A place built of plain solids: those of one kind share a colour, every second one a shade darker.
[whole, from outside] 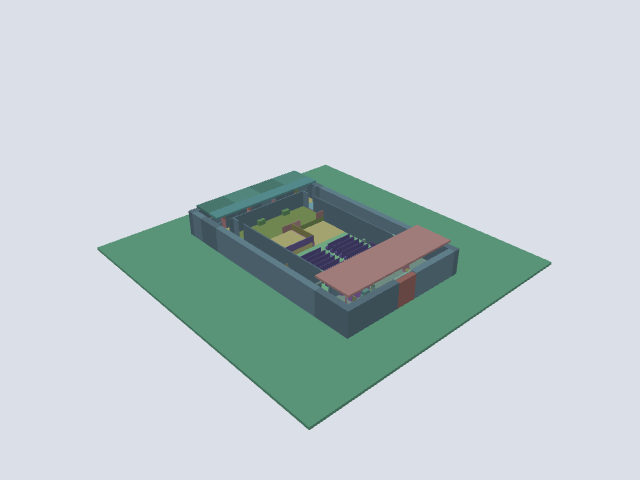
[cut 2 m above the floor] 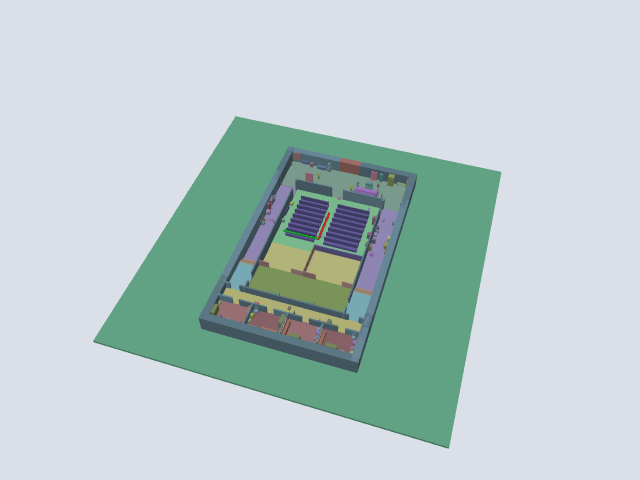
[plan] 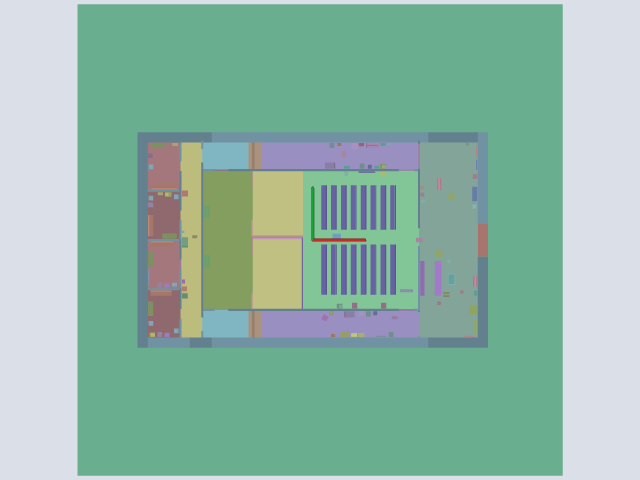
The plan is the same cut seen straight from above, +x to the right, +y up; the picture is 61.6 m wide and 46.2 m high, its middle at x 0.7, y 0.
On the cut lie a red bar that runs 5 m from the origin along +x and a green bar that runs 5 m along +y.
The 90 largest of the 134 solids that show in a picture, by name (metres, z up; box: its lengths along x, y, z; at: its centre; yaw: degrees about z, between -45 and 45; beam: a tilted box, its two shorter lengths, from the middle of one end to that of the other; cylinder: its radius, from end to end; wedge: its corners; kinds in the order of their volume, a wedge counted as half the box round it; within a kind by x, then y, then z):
{
 "ground_under_all_1": {"box": [46.73, 45.41, 0.4], "at": [0.71, 0.0, -0.75]},
 "wall_1": {"box": [1.0, 6.54, 3.99], "at": [-16.38, -7.11, 1.4]},
 "wall_2": {"box": [1.0, 6.54, 3.99], "at": [-16.38, -2.37, 1.4]},
 "wall_3": {"box": [1.0, 6.54, 3.99], "at": [-16.38, 2.37, 1.4]},
 "wall_4": {"box": [1.0, 6.54, 3.99], "at": [-16.38, 7.11, 1.4]},
 "wall_5": {"box": [5.05, 1.0, 3.99], "at": [-14.35, -9.88, 1.4]},
 "wall_6": {"box": [3.45, 0.2, 3.99], "at": [-14.35, -4.74, 1.4]},
 "wall_7": {"box": [3.45, 0.2, 3.99], "at": [-14.35, 0.0, 1.4]},
 "wall_8": {"box": [3.45, 0.2, 3.99], "at": [-14.35, 4.74, 1.4]},
 "wall_9": {"box": [5.05, 1.0, 3.99], "at": [-14.35, 9.88, 1.4]},
 "wall_10": {"box": [0.2, 2.0, 3.99], "at": [-12.72, -8.58, 1.4]},
 "wall_11": {"box": [0.2, 2.0, 3.99], "at": [-12.72, -8.58, 1.4]},
 "wall_12": {"box": [0.2, 2.0, 3.99], "at": [-12.72, -5.63, 1.4]},
 "wall_13": {"box": [0.2, 3.79, 3.99], "at": [-12.72, -4.74, 1.4]},
 "wall_14": {"box": [0.2, 2.0, 3.99], "at": [-12.72, -3.84, 1.4]},
 "wall_15": {"box": [0.2, 2.0, 3.99], "at": [-12.72, -0.9, 1.4]},
 "wall_16": {"box": [0.2, 2.0, 3.99], "at": [-12.72, 0.9, 1.4]},
 "wall_17": {"box": [0.2, 3.79, 3.99], "at": [-12.72, 4.74, 1.4]},
 "wall_18": {"box": [0.2, 2.0, 3.99], "at": [-12.72, 5.63, 1.4]},
 "wall_19": {"box": [0.2, 2.0, 3.99], "at": [-12.72, 8.58, 1.4]},
 "wall_20": {"box": [3.9, 1.0, 3.99], "at": [-11.68, -9.88, 1.4]},
 "wall_21": {"box": [3.9, 1.0, 3.99], "at": [-11.68, 9.88, 1.4]},
 "wall_22": {"box": [0.2, 14.9, 3.99], "at": [-10.62, 0.0, 1.4]},
 "wall_23": {"box": [0.2, 13.65, 3.99], "at": [-10.62, 0.0, 1.4]},
 "wall_24": {"box": [1.29, 0.2, 3.99], "at": [-10.08, -6.72, 1.4]},
 "wall_25": {"box": [1.29, 0.2, 3.99], "at": [-10.08, 6.72, 1.4]},
 "wall_26": {"box": [22.65, 1.0, 3.99], "at": [-0.2, -9.88, 1.4]},
 "wall_27": {"box": [22.65, 1.0, 3.99], "at": [-0.2, 9.88, 1.4]},
 "wall_28": {"box": [16.41, 0.2, 3.99], "at": [0.07, -6.72, 1.4]},
 "wall_29": {"box": [16.41, 0.2, 3.99], "at": [0.07, 6.72, 1.4]},
 "wall_30": {"box": [0.2, 6.25, 3.99], "at": [10.22, -3.7, 1.4]},
 "wall_31": {"box": [0.2, 5.7, 3.99], "at": [10.22, 3.98, 1.4]},
 "wall_32": {"box": [7.55, 1.0, 3.99], "at": [13.1, -9.88, 1.4]},
 "wall_33": {"box": [7.55, 1.0, 3.99], "at": [13.1, 9.88, 1.4]},
 "wall_34": {"box": [1.0, 8.78, 3.99], "at": [16.38, -5.99, 1.4]},
 "wall_35": {"box": [1.0, 8.78, 3.99], "at": [16.38, 5.99, 1.4]},
 "floor_parterre_1": {"box": [11.16, 13.45, 0.6], "at": [4.64, 0.0, -0.3]},
 "floor_stage_1": {"box": [4.85, 13.45, 1.38], "at": [-8.2, 0.0, 0.09]},
 "floor_dressing_1": {"box": [3.25, 4.74, 1.38], "at": [-14.35, -7.11, 0.09]},
 "floor_dressing_2": {"box": [3.25, 4.74, 1.38], "at": [-14.35, -2.37, 0.09]},
 "floor_dressing_3": {"box": [3.25, 4.74, 1.38], "at": [-14.35, 2.37, 0.09]},
 "floor_dressing_4": {"box": [3.25, 4.74, 1.38], "at": [-14.35, 7.11, 0.09]},
 "floor_foyer_1": {"box": [5.75, 18.95, 0.6], "at": [13.1, 0.0, -0.3]},
 "floor_lift_1": {"box": [4.84, 6.8, 1.38], "at": [-3.35, -3.33, 0.09]},
 "floor_lift_2": {"box": [4.84, 6.25, 0.6], "at": [-3.35, 3.6, -0.3]},
 "floor_back_corridor_1": {"box": [2.1, 18.95, 1.38], "at": [-11.68, 0.0, 0.09]},
 "floor_promenade_1": {"box": [15.2, 2.75, 0.6], "at": [2.62, -8.1, -0.3]},
 "floor_promenade_2": {"box": [15.2, 2.75, 0.6], "at": [2.62, 8.1, -0.3]},
 "floor_walk_1": {"box": [4.45, 2.75, 1.38], "at": [-8.4, -8.1, 0.09]},
 "floor_walk_2": {"box": [4.45, 2.75, 1.38], "at": [-8.4, 8.1, 0.09]},
 "ceil_foyer_1": {"box": [5.75, 18.95, 0.3], "at": [13.1, 0.0, 4.55]},
 "ceil_dressing_1": {"box": [3.25, 4.74, 0.3], "at": [-14.35, -7.11, 4.18]},
 "ceil_dressing_2": {"box": [3.25, 4.74, 0.3], "at": [-14.35, -2.37, 4.18]},
 "ceil_dressing_3": {"box": [3.25, 4.74, 0.3], "at": [-14.35, 2.37, 4.18]},
 "ceil_dressing_4": {"box": [3.25, 4.74, 0.3], "at": [-14.35, 7.11, 4.18]},
 "seats_parterre_1": {"box": [0.44, 4.85, 0.47], "at": [1.04, -2.85, 0.23]},
 "seats_parterre_2": {"box": [0.44, 4.3, 0.47], "at": [1.04, 3.12, 0.23]},
 "seats_parterre_3": {"box": [0.44, 4.85, 0.47], "at": [1.99, -2.85, 0.23]},
 "seats_parterre_4": {"box": [0.44, 4.3, 0.47], "at": [1.99, 3.12, 0.23]},
 "seats_parterre_5": {"box": [0.44, 4.85, 0.47], "at": [2.94, -2.85, 0.23]},
 "seats_parterre_6": {"box": [0.44, 4.3, 0.47], "at": [2.94, 3.12, 0.23]},
 "seats_parterre_7": {"box": [0.44, 4.85, 0.47], "at": [3.89, -2.85, 0.23]},
 "seats_parterre_8": {"box": [0.44, 4.3, 0.47], "at": [3.89, 3.12, 0.23]},
 "seats_parterre_9": {"box": [0.44, 4.85, 0.47], "at": [4.84, -2.85, 0.23]},
 "seats_parterre_10": {"box": [0.44, 4.3, 0.47], "at": [4.84, 3.12, 0.23]},
 "seats_parterre_11": {"box": [0.44, 4.85, 0.47], "at": [5.79, -2.85, 0.23]},
 "seats_parterre_12": {"box": [0.44, 4.3, 0.47], "at": [5.79, 3.12, 0.23]},
 "seats_parterre_13": {"box": [0.44, 4.85, 0.47], "at": [6.74, -2.85, 0.23]},
 "seats_parterre_14": {"box": [0.44, 4.3, 0.47], "at": [6.74, 3.12, 0.23]},
 "seats_parterre_15": {"box": [0.44, 4.85, 0.47], "at": [7.69, -2.85, 0.23]},
 "seats_parterre_16": {"box": [0.44, 4.3, 0.47], "at": [7.69, 3.12, 0.23]},
 "door_leaf_1": {"box": [0.97, 3.2, 3.87], "at": [16.39, 0.0, 1.33]},
 "ceil_back_corridor_1": {"box": [2.1, 18.95, 0.3], "at": [-11.68, 0.0, 4.18]},
 "bar_foyer_1": {"box": [0.4, 3.35, 2.1], "at": [10.55, -3.7, 1.05]},
 "bar_foyer_2": {"box": [0.65, 3.35, 1.1], "at": [12.08, -3.7, 0.55]},
 "costume_rail_dressing_1": {"box": [0.5, 1.4, 1.66], "at": [-15.6, -6.62, 1.6]},
 "costume_rail_dressing_2": {"box": [0.5, 1.4, 1.66], "at": [-15.6, -1.89, 1.6]},
 "costume_rail_dressing_3": {"box": [1.4, 0.5, 1.66], "at": [-14.93, 9.1, 1.6]},
 "costume_rail_dressing_4": {"box": [1.4, 0.5, 1.66], "at": [-13.78, 0.38, 1.6]},
 "tread_walk_1": {"box": [0.3, 2.55, 1.38], "at": [-6.03, -8.1, 0.09]},
 "tread_walk_2": {"box": [0.3, 2.55, 1.38], "at": [-6.03, 8.1, 0.09]},
 "tread_walk_3": {"box": [0.3, 2.55, 1.19], "at": [-5.72, -8.1, -0.01]},
 "tread_walk_4": {"box": [0.3, 2.55, 1.19], "at": [-5.72, 8.1, -0.01]},
 "floor_tongue_1": {"box": [4.84, 0.4, 1.38], "at": [-3.36, 0.28, 0.09]},
 "dressing_table_dressing_1": {"box": [0.5, 2.05, 0.77], "at": [-15.6, 1.38, 1.16]},
 "dressing_table_dressing_2": {"box": [2.2, 0.5, 0.77], "at": [-14.53, -0.38, 1.16]},
 "dressing_table_dressing_3": {"box": [2.45, 0.5, 0.77], "at": [-14.3, 5.12, 1.16]},
 "rail_lift_1": {"box": [0.12, 6.94, 2.43], "at": [-0.99, -3.25, 0.61]},
 "rail_tongue_1": {"box": [4.84, 0.12, 2.43], "at": [-3.36, 0.28, 0.61]},
 "machine_foyer_1": {"box": [0.8, 0.9, 1.73], "at": [15.45, -6.72, 0.96]}
}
